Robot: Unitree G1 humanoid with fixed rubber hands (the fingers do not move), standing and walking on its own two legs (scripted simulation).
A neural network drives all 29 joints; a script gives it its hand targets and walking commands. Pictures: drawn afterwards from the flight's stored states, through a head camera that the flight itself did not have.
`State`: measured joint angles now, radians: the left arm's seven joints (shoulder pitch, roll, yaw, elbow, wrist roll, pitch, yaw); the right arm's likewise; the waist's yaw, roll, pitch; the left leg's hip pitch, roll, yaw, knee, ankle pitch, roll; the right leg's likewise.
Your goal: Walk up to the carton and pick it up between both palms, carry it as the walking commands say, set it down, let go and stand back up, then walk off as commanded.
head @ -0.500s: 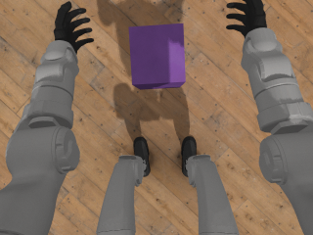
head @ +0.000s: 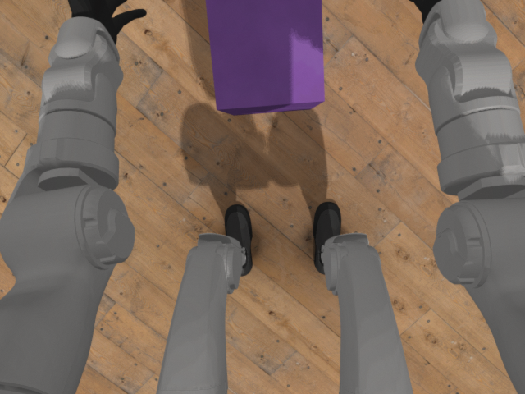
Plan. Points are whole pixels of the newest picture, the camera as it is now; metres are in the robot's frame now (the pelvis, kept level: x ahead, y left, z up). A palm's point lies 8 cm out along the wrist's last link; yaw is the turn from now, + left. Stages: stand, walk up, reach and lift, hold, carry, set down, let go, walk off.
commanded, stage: reach and lift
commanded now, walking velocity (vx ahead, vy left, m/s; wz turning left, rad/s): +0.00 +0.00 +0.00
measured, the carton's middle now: (267, 59) +0.56 +0.03 -0.51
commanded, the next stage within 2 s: none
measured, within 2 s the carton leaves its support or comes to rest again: neither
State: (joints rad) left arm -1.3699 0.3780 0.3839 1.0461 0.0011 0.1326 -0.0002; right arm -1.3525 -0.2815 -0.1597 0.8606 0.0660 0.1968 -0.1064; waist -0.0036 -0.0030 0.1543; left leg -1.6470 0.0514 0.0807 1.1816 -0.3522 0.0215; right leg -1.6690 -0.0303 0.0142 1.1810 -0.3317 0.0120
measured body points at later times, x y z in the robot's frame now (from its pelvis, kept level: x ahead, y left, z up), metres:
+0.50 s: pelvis -0.04 -0.01 -0.14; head +0.36 -0.01 +0.06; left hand +0.55 +0.20 -0.33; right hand +0.57 -0.16 -0.32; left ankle +0.07 +0.11 -0.60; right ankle +0.08 -0.13 -0.60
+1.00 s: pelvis -0.04 +0.00 -0.23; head +0.36 +0.00 -0.04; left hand +0.54 +0.20 -0.44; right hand +0.56 -0.16 -0.43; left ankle +0.07 +0.12 -0.60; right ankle +0.08 -0.13 -0.60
